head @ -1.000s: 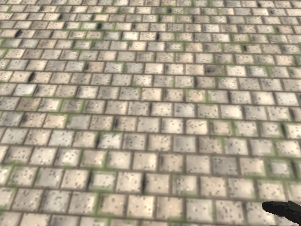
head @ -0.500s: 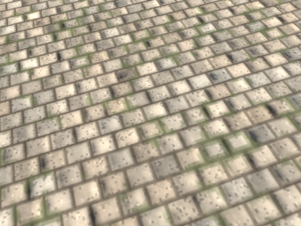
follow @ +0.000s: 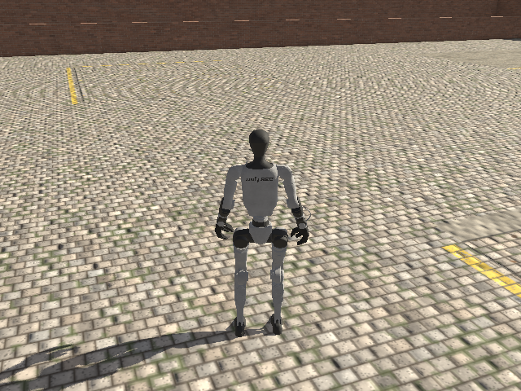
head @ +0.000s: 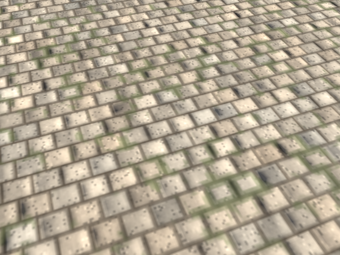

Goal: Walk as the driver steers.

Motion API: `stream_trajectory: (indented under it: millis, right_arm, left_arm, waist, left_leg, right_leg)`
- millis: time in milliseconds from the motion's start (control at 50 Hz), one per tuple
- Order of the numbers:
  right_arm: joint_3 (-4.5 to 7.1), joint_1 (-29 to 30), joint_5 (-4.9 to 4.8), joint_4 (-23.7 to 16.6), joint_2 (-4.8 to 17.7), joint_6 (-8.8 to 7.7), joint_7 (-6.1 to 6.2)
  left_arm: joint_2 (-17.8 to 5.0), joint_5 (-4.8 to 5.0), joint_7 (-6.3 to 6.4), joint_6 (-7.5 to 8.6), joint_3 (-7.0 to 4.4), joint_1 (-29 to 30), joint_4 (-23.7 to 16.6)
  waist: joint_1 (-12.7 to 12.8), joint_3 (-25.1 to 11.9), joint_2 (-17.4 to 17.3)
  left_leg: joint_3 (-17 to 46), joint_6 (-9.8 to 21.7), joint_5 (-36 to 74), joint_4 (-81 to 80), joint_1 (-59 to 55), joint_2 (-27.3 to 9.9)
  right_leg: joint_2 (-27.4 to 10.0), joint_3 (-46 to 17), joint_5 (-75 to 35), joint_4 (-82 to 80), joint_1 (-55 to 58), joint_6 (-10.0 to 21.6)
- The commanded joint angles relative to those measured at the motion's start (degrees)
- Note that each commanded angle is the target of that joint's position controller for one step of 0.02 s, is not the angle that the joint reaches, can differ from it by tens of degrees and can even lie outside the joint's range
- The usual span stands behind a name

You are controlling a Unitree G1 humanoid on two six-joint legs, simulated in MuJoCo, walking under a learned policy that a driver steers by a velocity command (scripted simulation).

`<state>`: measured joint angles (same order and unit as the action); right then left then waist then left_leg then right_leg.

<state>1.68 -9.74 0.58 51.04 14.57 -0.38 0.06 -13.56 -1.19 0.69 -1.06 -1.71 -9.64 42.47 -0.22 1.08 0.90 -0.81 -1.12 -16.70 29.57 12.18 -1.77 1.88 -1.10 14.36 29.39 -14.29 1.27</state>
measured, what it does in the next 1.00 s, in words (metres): walks ahead: left foot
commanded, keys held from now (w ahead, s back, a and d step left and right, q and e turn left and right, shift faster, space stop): w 0.96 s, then w+q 0.04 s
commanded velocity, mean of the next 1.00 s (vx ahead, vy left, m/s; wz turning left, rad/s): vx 0.40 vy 0.00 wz -0.01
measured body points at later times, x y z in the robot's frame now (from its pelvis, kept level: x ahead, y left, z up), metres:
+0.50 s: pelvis +0.14 -0.01 +0.01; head +0.17 -0.03 +0.46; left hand +0.10 +0.25 -0.12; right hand +0.35 -0.25 -0.10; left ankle +0.29 +0.15 -0.69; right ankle +0.02 -0.11 -0.74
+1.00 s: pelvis +0.42 +0.05 +0.01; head +0.44 +0.05 +0.46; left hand +0.60 +0.31 -0.09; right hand +0.43 -0.23 -0.12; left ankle +0.38 +0.13 -0.74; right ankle +0.60 -0.14 -0.67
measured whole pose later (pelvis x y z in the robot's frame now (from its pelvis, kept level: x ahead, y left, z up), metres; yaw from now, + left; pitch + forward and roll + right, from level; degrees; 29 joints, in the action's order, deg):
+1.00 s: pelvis +0.42 +0.05 +0.01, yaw +1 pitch +1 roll +2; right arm 2.9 -19.3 -0.4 53.7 14.9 -5.2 -0.8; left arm -16.2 0.2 0.8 4.4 -3.5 -7.1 45.2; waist -4.1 0.8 2.2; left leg -2.6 4.3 -10.0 12.3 3.6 4.8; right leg -8.5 -3.2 -1.5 43.5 -39.9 -0.5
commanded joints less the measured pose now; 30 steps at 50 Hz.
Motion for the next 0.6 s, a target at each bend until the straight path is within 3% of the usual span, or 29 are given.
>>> stream_trajectory:
  millis: [20, 40, 80, 100, 120, 140, 180, 200, 220, 240, 260, 280, 320, 360, 420, 460, 540, 580, 600]
  right_arm:
    - [1.84, -0.54, -0.77, -1.82, 8.7, -0.85, 0.77]
    - [1.99, -1.21, -0.98, -1.98, 9.23, -0.77, 1.07]
    - [2.5, -3.79, -1.39, -1.67, 10.86, -1.25, 1.47]
    - [2.88, -4.06, -1.67, -1.5, 11.89, -1.52, 1.6]
    - [3.03, -3.81, -1.89, -1.62, 11.98, -1.74, 1.65]
    - [2.98, -2.46, -2.09, -2.08, 11.63, -1.91, 1.51]
    - [2.6, 2.03, -2.59, -3.48, 10.05, -1.81, 0.87]
    - [1.94, 3.58, -2.33, -4.24, 7.63, -2.12, 0.7]
    - [1.0, 5.14, -1.9, -6.05, 4.13, -3.02, 0.58]
    - [1.43, 7.03, -2.02, -7.89, 6.41, -4.12, 0.8]
    - [2.25, 5.44, -2.73, -7.4, 8.28, -4.82, 0.48]
    - [2.12, 3.63, -3.16, -6.41, 7.7, -5.29, -0.08]
    - [2.24, 4.77, -2.4, -5.94, 6.99, -5.6, -0.92]
    - [1.98, 5.71, -2.03, -5.95, 5.31, -5.24, -2.0]
    - [1.0, 10.56, -1.4, -7.73, 2.81, -4.76, -2.58]
    - [0.44, 14.57, -1.6, -9.18, 2.06, -4.86, -2.74]
    - [0.63, 18.29, -2.19, -11.18, 3.95, -4.95, -3.09]
    - [1.14, 17.5, -2.11, -11.47, 5.52, -5.28, -3.4]
    - [1.67, 15.41, -2.01, -11.09, 6.64, -5.36, -3.37]
  left_arm:
    - [-6.46, 0.63, 0.56, 0.55, -2.36, 1.18, -2.89]
    - [-6.24, 0.93, 0.54, 1.0, -2.45, 0.95, -2.77]
    - [-4.64, 1.75, 0.14, 2.72, -2.44, 1.21, -2.9]
    - [-4.3, 2.16, -0.13, 3.58, -2.49, 1.33, -2.91]
    - [-4.52, 2.32, -0.39, 4.28, -2.64, 1.53, -2.85]
    - [-4.49, 2.5, -0.67, 4.82, -2.78, 0.39, -2.34]
    - [-4.88, 2.52, -0.99, 5.37, -3.44, -6.55, 1.23]
    - [-7.14, 2.16, -0.88, 5.44, -4.33, -11.02, 3.08]
    - [-11.44, 1.91, -0.68, 5.66, -5.64, -16.54, 4.39]
    - [-13.58, 1.61, -1.36, 6.28, -5.97, -19.79, 4.11]
    - [-10.45, 1.31, -1.3, 6.99, -4.77, -17.64, 3.68]
    - [-8.77, 1.32, -1.21, 7.46, -4.24, -16.0, 3.0]
    - [-7.73, 1.43, -1.16, 7.25, -3.58, -13.79, 2.77]
    - [-6.18, 1.28, -0.99, 6.54, -2.89, -14.57, 3.27]
    - [-7.75, 1.67, -0.17, 5.92, -3.06, -15.78, 4.06]
    - [-9.06, 1.48, 0.29, 5.79, -3.23, -16.6, 4.63]
    - [-9.83, 2.16, 0.31, 5.94, -3.5, -18.19, 6.72]
    - [-10.2, 2.41, 0.36, 5.64, -3.76, -17.3, 7.28]
    - [-10.87, 2.22, 0.42, 5.4, -3.97, -16.57, 7.31]
  waist:
    - [-0.5, -0.47, -5.5]
    - [-0.92, 1.9, -6.01]
    - [-1.49, 4.47, -9.74]
    - [-1.34, 5.65, -11.56]
    - [-1.24, 6.43, -11.46]
    - [-0.15, 6.3, -10.83]
    - [3.76, 4.28, -8.9]
    - [5.25, 2.75, -4.62]
    - [6.08, 1.02, 8.98]
    - [7.83, 0.8, 15.08]
    - [5.35, 1.59, 9.01]
    - [3.94, 1.28, 5.92]
    - [2.93, 2.31, 2.46]
    - [2.73, 1.84, 3.77]
    - [3.62, 2.97, 2.71]
    - [4.66, 4.12, 3.35]
    - [4.43, 6.37, 4.76]
    - [2.69, 5.48, 4.73]
    - [1.18, 3.45, 5.41]
  left_leg:
    - [5.29, 4.28, -15.91, -8.3, 3.77, -3.56]
    - [8.01, 5.91, -22.69, -9.87, 4.13, -5.12]
    - [18.03, 10.33, -30.04, -15.65, 2.13, -12.12]
    - [23.05, 12.72, -30.72, -18.1, 1.7, -15.92]
    - [24.62, 13.71, -28.62, -18.81, 2.62, -17.31]
    - [22.97, 13.21, -25.58, -18.43, 3.48, -16.69]
    - [14.26, 9.68, -17.72, -14.05, 9.79, -11.12]
    - [8.5, 7.02, -11.12, -6.21, 13.5, -7.12]
    - [-1.24, 2.63, -5.33, 11.89, 22.46, 0.7]
    - [0.97, 1.93, -13.34, 25.8, 32.03, 3.19]
    - [4.81, 3.06, -14.1, 34.34, 36.98, 0.23]
    - [5.74, 4.59, -9.42, 36.56, 38.65, -1.69]
    - [4.95, 5.43, -1.24, 33.51, 39.33, -4.73]
    - [2.64, 4.26, 3.47, 28.86, 35.62, -4.99]
    - [-0.03, 1.48, 10.2, 17.78, 31.89, -3.5]
    - [-1.46, 0.7, 15.74, 9.35, 27.1, -1.84]
    - [-0.83, 2.3, 19.11, 2.2, 23.05, -0.67]
    - [-0.44, 4.26, 17.18, 0.26, 21.56, -0.28]
    - [-1.18, 5.27, 15.6, 0.22, 18.17, 0.86]
  right_leg:
    - [-0.62, -1.34, 13.67, -1.04, -1.05, 2.22]
    - [-0.11, -0.73, 18.0, 0.55, -5.16, 2.44]
    - [0.53, 2.69, 14.26, 7.43, -10.57, 2.09]
    - [-0.36, 3.26, 11.03, 10.03, -11.95, 2.18]
    - [-1.82, 2.24, 10.25, 10.51, -11.68, 2.69]
    - [-2.17, 2.38, 10.68, 7.83, -9.3, 3.42]
    - [-0.91, 3.45, 5.0, -2.42, 5.4, 4.45]
    - [-3.62, -1.9, 4.85, -5.22, 11.43, 5.19]
    - [-12.57, -19.46, 13.52, -13.24, 18.96, 9.61]
    - [-21.96, -37.08, 11.39, -19.25, 23.28, 16.16]
    - [-23.04, -35.86, 7.8, -17.8, 24.5, 16.9]
    - [-21.05, -30.35, 5.39, -17.19, 25.27, 15.14]
    - [-18.48, -21.64, -2.58, -18.84, 23.86, 11.9]
    - [-15.35, -14.16, -12.92, -20.15, 21.33, 10.28]
    - [-13.02, -7.56, -17.37, -21.77, 16.9, 10.1]
    - [-12.04, -4.86, -15.65, -23.07, 13.09, 9.64]
    - [-14.83, -4.01, -15.95, -23.57, 13.81, 9.06]
    - [-16.33, -3.31, -22.87, -20.62, 17.77, 7.91]
    - [-16.48, -2.71, -31.76, -17.42, 19.35, 7.2]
